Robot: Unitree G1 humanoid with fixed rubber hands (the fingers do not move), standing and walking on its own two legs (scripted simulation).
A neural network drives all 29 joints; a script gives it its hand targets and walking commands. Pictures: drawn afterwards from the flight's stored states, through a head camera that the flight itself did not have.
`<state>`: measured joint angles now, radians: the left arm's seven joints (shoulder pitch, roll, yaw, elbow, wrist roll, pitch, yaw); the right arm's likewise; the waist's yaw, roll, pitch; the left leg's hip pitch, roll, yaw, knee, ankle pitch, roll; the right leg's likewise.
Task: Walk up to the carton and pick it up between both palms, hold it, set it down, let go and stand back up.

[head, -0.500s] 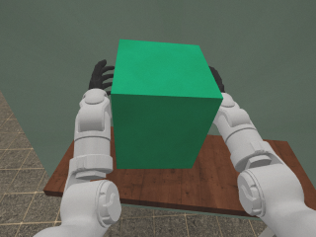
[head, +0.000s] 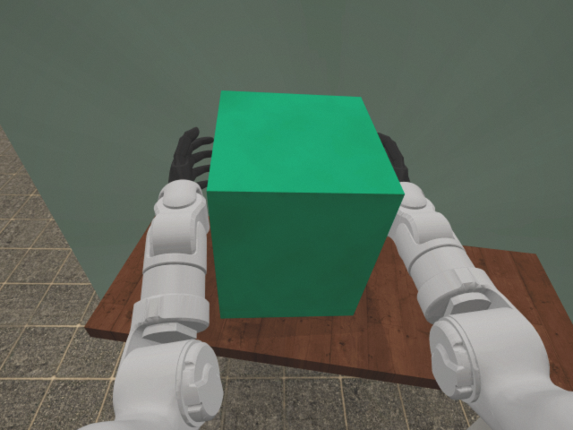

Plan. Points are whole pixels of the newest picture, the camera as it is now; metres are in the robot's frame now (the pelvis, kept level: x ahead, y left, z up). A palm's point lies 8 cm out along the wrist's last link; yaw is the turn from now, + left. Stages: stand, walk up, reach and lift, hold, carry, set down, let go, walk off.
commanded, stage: set down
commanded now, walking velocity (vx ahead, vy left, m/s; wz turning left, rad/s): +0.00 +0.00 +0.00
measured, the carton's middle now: (290, 208) +0.39 +0.04 +0.14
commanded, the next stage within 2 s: none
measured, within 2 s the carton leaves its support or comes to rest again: rests again in 1.44 s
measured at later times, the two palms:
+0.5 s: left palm (187, 208) +0.38 +0.19 +0.14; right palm (381, 200) +0.42 -0.10 +0.14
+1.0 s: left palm (190, 221) +0.39 +0.19 +0.11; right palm (375, 207) +0.43 -0.10 +0.11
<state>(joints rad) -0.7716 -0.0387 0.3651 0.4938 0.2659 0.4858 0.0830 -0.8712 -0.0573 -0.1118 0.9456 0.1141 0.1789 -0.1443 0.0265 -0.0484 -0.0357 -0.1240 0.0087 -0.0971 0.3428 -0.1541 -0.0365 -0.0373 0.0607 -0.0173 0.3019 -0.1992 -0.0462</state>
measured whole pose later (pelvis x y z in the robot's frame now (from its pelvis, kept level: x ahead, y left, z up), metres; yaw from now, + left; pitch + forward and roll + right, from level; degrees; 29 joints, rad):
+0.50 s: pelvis +0.01 -0.01 +0.00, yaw +0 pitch -1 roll +0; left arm -0.72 -0.07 0.39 0.57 0.26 0.36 0.10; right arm -0.86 -0.05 -0.16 1.03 0.04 0.08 -0.11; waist 0.08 -0.04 -0.04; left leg -0.17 0.02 -0.09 0.32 -0.15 -0.05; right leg -0.08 0.07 -0.01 0.29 -0.19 -0.06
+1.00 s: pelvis +0.01 -0.01 +0.00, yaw -1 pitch +3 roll +0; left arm -0.68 -0.11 0.42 0.57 0.26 0.27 0.11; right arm -0.84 -0.05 -0.17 1.03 -0.03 0.04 -0.09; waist 0.11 -0.02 -0.06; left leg -0.23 0.03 -0.08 0.31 -0.14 -0.05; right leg -0.16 0.07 0.00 0.28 -0.18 -0.06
